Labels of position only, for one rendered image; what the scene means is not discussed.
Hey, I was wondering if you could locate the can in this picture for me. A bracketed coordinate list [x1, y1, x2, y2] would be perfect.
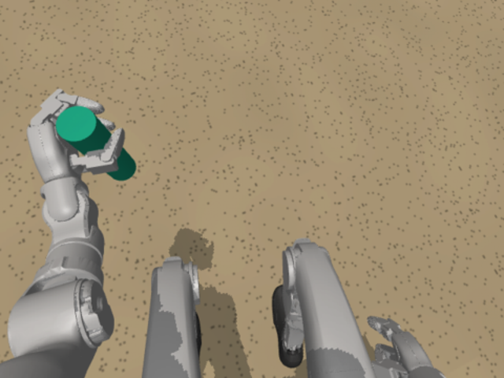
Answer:
[56, 106, 136, 181]

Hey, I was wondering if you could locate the right robot foot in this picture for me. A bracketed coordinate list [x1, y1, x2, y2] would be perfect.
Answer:
[272, 285, 303, 368]

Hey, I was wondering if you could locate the left robot hand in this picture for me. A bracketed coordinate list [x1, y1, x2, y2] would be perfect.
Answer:
[27, 89, 125, 183]

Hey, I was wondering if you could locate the left robot arm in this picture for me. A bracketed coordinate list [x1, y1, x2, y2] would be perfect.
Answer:
[0, 176, 114, 378]

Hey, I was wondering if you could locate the right robot hand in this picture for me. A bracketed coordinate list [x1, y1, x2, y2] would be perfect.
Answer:
[367, 317, 434, 378]

